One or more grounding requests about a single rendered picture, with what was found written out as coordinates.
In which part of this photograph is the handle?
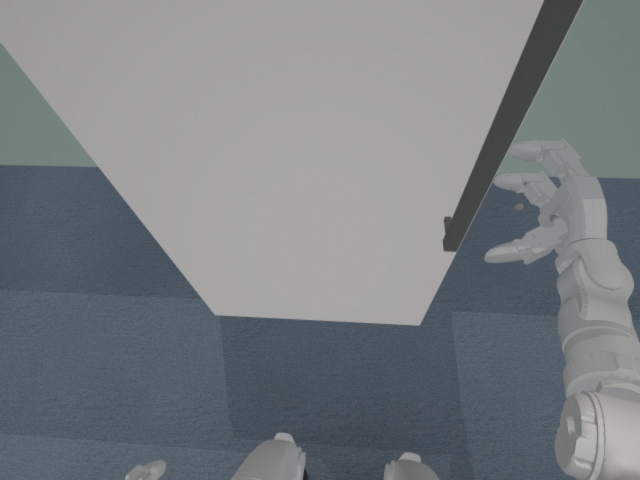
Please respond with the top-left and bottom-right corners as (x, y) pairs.
(443, 0), (583, 252)

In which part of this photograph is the robot right thigh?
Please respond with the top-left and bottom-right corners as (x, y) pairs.
(384, 459), (439, 480)

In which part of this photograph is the left robot hand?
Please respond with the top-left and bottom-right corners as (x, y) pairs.
(125, 460), (166, 480)

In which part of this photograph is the right robot forearm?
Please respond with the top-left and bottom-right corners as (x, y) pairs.
(555, 238), (640, 402)

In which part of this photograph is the right robot hand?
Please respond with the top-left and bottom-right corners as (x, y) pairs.
(484, 139), (607, 265)

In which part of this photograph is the robot thigh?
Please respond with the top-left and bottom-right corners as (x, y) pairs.
(231, 439), (306, 480)
(384, 459), (439, 480)

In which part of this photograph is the fridge door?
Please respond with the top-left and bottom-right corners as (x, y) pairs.
(0, 0), (584, 326)

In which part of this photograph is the robot left thigh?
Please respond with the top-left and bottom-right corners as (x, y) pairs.
(231, 439), (306, 480)

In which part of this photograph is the right robot upper arm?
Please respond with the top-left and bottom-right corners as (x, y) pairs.
(555, 391), (640, 480)

